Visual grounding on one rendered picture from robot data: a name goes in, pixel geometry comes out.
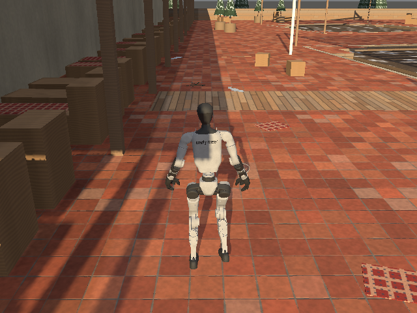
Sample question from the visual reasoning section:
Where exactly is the robot right forearm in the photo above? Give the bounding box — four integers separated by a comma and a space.
234, 155, 248, 180

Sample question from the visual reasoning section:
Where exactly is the robot right foot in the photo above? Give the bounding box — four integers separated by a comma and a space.
218, 248, 229, 262

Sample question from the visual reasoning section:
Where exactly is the right robot thigh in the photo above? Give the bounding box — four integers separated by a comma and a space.
215, 181, 231, 220

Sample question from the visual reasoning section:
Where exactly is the robot left upper arm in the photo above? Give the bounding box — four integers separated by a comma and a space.
174, 132, 193, 168

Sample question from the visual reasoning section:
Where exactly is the robot right upper arm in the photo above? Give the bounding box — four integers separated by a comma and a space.
220, 130, 240, 166

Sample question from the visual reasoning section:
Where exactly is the left robot hand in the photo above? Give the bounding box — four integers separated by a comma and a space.
165, 177, 180, 190

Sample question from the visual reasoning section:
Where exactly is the robot left forearm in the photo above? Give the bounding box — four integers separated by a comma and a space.
167, 157, 180, 180

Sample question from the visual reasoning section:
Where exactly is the right robot hand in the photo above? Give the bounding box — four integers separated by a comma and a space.
235, 177, 250, 191

